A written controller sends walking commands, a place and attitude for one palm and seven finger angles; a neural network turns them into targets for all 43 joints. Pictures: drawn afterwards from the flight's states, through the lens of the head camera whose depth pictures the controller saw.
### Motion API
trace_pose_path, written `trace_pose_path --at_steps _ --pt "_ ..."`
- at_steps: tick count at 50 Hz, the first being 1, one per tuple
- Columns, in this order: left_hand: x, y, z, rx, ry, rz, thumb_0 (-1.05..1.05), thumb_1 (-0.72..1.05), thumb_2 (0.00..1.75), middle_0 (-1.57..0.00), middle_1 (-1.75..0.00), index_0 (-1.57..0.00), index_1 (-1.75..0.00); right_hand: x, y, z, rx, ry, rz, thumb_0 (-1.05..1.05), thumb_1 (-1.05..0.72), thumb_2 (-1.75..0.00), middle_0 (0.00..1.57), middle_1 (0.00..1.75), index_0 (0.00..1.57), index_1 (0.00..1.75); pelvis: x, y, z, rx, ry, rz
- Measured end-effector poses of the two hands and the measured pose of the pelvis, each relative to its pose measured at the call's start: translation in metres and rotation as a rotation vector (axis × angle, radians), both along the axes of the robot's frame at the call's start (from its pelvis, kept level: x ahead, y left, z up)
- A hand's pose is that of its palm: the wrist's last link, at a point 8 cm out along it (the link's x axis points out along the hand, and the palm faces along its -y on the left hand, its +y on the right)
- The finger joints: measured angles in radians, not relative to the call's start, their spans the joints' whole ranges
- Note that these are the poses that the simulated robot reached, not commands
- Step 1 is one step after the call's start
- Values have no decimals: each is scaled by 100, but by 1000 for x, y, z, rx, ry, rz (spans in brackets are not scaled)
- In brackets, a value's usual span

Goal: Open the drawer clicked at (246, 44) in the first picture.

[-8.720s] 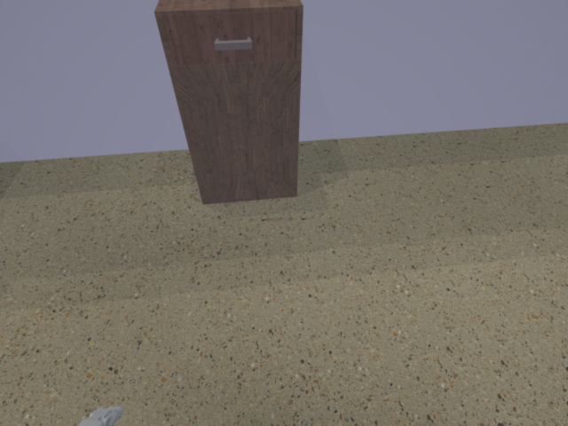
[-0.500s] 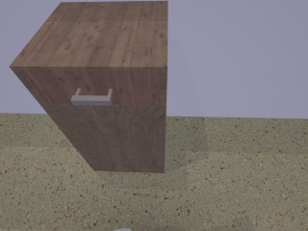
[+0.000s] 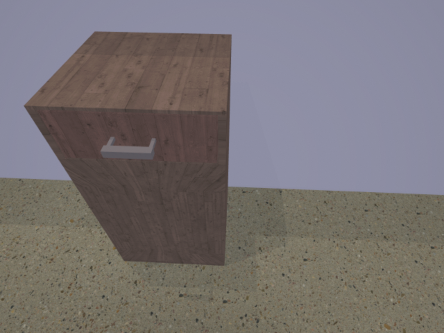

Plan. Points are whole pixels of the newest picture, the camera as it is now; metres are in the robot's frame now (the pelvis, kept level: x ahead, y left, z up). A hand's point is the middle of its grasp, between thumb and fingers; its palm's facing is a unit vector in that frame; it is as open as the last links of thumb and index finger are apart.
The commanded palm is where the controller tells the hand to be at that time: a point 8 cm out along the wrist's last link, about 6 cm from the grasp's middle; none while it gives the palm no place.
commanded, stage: come to a stop and stand still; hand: left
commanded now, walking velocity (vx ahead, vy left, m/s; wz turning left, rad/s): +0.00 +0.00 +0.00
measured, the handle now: (130, 146) +0.52 +0.28 +0.01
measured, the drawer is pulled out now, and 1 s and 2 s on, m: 0.00 0.00 0.00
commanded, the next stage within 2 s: look again from close up in 0.22 s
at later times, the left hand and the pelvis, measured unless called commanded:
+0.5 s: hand out of the picture -0.02 +0.19 -0.18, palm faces +0.00 -0.98 -0.18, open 7.3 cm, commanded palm none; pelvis -0.01 +0.04 -0.01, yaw +0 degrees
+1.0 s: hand out of the picture +0.03 +0.26 -0.16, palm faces -0.12 -0.94 -0.31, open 7.3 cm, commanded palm +0.11 +0.29 -0.06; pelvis +0.00 +0.08 +0.00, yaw -3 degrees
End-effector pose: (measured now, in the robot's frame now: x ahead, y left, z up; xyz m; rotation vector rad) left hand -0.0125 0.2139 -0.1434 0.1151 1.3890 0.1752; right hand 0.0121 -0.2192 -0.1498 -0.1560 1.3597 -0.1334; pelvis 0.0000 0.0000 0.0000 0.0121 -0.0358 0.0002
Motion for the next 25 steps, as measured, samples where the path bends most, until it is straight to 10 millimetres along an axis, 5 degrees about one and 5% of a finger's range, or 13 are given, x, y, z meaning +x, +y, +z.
trace_pose_path --at_steps 14,20,25 --pt "-26 -7 0 -31 52 13 0 91 90 -19 -30 -20 -30 -73 27 2 53 155 -37 1 -91 -89 20 29 20 30 -7 4 2 -7 14 1" --pt "-24 -1 1 -21 41 -22 0 91 90 -20 -30 -20 -30 -71 35 -1 51 131 -75 1 -91 -89 20 30 20 30 -11 16 0 -28 28 -14" --pt "-13 25 -4 -1 25 -50 1 92 90 -20 -30 -20 -30 -58 50 -8 48 52 -88 1 -91 -89 20 29 20 30 -10 36 -6 -45 26 -8"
